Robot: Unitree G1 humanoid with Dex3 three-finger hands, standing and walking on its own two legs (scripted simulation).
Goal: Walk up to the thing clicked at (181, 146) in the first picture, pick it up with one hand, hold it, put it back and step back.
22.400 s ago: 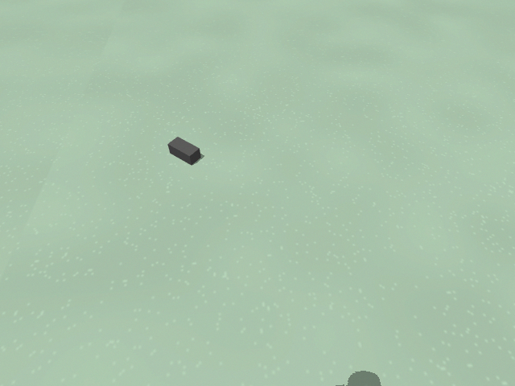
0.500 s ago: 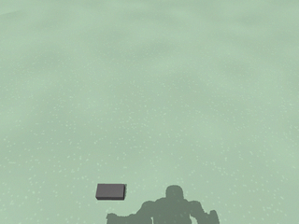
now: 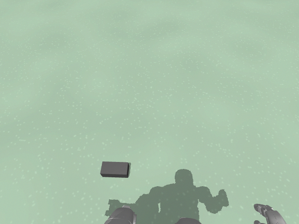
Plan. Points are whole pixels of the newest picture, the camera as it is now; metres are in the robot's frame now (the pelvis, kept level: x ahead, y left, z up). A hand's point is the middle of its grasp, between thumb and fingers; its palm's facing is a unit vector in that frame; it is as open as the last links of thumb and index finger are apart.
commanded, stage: walk up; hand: left
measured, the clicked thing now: (115, 169) +0.48 +0.26 -0.72
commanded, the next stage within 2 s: stand in 1.82 s
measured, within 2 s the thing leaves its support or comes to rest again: neither
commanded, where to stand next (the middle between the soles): +0.09 +0.02 m, yaw +1 degrees
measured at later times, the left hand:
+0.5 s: hand out of the picture +0.10 +0.32 -0.14, palm faces +0.04 -0.93 -0.38, open 7.4 cm
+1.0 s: hand out of the picture +0.12 +0.32 -0.16, palm faces +0.09 -0.90 -0.43, open 7.4 cm
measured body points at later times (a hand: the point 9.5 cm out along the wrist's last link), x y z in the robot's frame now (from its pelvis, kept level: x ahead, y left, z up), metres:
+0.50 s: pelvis +0.06 +0.02 +0.01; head +0.07 +0.05 +0.46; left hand +0.10 +0.36 -0.11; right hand +0.11 -0.31 -0.08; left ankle +0.02 +0.16 -0.72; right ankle +0.13 -0.13 -0.68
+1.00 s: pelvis -0.02 +0.04 -0.03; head +0.04 +0.05 +0.41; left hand +0.11 +0.37 -0.13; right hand +0.09 -0.28 -0.14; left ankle -0.04 +0.16 -0.72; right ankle +0.15 -0.11 -0.70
